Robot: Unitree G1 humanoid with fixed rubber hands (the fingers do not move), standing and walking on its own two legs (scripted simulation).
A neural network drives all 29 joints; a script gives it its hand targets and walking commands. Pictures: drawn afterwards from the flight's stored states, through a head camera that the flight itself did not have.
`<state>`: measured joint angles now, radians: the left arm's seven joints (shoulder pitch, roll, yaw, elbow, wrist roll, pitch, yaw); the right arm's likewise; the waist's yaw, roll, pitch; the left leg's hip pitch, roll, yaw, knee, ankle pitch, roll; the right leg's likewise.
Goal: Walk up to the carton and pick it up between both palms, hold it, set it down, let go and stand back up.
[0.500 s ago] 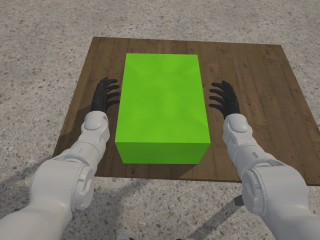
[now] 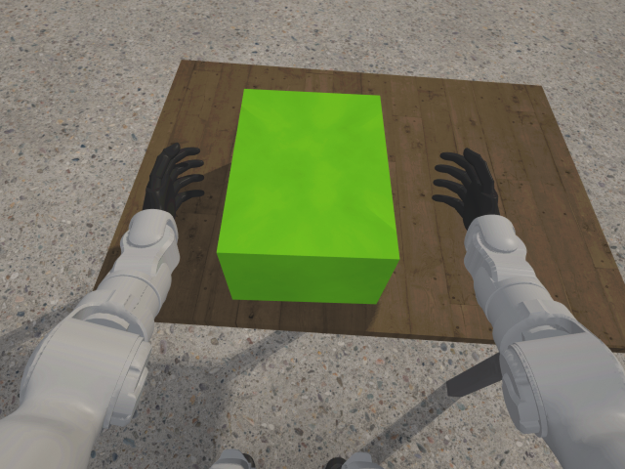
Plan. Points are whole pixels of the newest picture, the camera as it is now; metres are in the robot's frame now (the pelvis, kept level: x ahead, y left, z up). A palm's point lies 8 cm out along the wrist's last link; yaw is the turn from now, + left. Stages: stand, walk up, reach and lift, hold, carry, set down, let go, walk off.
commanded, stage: set down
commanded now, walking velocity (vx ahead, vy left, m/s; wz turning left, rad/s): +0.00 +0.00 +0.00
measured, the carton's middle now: (308, 194) +0.52 +0.01 -0.02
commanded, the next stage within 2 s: none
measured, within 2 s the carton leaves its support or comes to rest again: neither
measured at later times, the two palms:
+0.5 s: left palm (146, 178) +0.44 +0.21 +0.09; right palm (482, 194) +0.44 -0.19 +0.09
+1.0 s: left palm (134, 242) +0.37 +0.21 +0.06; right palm (484, 254) +0.38 -0.19 +0.06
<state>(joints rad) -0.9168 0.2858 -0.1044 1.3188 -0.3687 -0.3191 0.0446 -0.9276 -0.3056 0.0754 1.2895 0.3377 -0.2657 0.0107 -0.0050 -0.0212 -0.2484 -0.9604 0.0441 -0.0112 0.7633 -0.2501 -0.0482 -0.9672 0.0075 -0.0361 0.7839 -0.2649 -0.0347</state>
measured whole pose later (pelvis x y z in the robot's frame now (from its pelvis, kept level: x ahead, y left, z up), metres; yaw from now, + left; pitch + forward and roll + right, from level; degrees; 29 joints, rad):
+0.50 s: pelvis +0.02 +0.00 +0.04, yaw +0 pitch +16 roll +0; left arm -0.76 0.25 0.06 1.04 -0.21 -0.15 0.00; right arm -0.75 -0.28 0.08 1.09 0.30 -0.24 -0.05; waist 0.02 -0.01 -0.15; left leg -0.62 0.05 -0.01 0.53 -0.17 -0.04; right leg -0.62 0.02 -0.02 0.53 -0.20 -0.03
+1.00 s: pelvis +0.03 +0.01 +0.05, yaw +0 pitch +9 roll +0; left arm -0.42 0.20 0.02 0.80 -0.17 -0.17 0.03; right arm -0.45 -0.26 0.06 0.93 0.27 -0.29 -0.01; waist 0.01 -0.02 -0.07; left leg -0.43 0.04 -0.01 0.45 -0.18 -0.03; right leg -0.42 0.02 -0.01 0.44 -0.18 -0.01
